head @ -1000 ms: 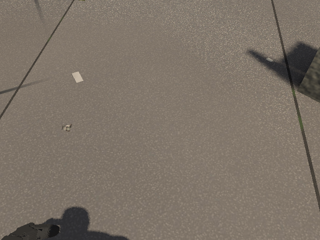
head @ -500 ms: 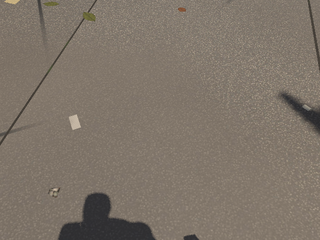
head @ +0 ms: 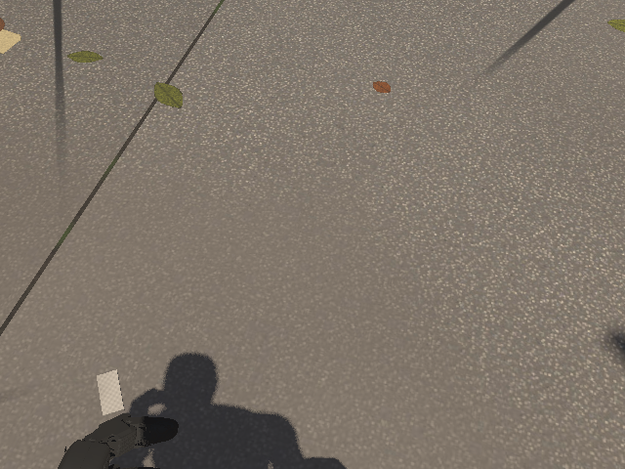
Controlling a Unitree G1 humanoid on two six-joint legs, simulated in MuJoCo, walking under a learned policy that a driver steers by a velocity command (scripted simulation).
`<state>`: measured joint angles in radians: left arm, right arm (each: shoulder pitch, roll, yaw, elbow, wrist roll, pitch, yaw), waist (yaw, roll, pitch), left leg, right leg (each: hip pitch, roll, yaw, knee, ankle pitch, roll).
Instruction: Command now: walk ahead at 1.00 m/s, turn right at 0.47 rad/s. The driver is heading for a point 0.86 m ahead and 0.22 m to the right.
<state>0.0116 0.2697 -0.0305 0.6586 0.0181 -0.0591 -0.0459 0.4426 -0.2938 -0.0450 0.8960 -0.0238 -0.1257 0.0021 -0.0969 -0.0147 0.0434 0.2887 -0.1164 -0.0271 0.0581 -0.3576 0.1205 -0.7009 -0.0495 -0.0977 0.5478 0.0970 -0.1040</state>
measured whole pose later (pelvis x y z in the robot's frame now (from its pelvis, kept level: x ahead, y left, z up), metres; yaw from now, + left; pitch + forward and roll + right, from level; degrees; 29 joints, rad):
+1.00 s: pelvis +0.86 -0.26 +0.00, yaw -42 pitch +2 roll +0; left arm 0.10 0.27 0.02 0.67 0.00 -0.04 -0.04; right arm 0.24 -0.29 -0.01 0.77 0.02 -0.08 -0.03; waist -0.03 0.00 0.08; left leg -0.44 0.06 -0.05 1.31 -0.51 -0.07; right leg -0.46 0.11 0.00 0.56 -0.12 -0.10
